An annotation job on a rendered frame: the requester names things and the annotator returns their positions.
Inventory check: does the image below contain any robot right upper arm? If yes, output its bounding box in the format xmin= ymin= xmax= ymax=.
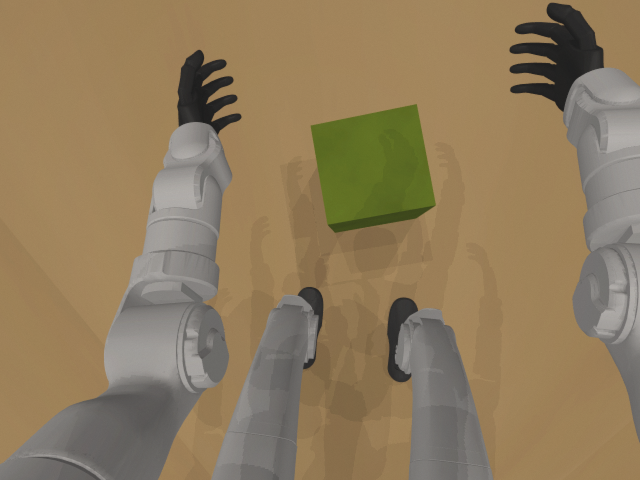
xmin=572 ymin=243 xmax=640 ymax=442

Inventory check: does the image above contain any robot left hand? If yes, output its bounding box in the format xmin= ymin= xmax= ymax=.
xmin=177 ymin=50 xmax=241 ymax=135

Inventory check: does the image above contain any robot left upper arm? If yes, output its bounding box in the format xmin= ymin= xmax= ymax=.
xmin=0 ymin=301 xmax=229 ymax=480

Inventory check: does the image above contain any left robot forearm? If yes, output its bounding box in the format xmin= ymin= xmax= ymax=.
xmin=104 ymin=122 xmax=232 ymax=381

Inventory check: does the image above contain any robot thigh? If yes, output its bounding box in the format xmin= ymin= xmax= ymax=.
xmin=398 ymin=318 xmax=493 ymax=480
xmin=211 ymin=304 xmax=319 ymax=480

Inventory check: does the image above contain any robot right hand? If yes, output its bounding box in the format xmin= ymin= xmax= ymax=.
xmin=509 ymin=3 xmax=604 ymax=112

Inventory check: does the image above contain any right robot forearm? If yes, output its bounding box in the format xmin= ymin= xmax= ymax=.
xmin=563 ymin=68 xmax=640 ymax=252

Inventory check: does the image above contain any robot right thigh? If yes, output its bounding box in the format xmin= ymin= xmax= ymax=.
xmin=398 ymin=318 xmax=493 ymax=480

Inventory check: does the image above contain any robot left thigh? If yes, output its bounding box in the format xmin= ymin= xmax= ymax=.
xmin=211 ymin=304 xmax=319 ymax=480

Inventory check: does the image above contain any carton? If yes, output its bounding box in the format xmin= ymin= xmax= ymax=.
xmin=311 ymin=104 xmax=436 ymax=233

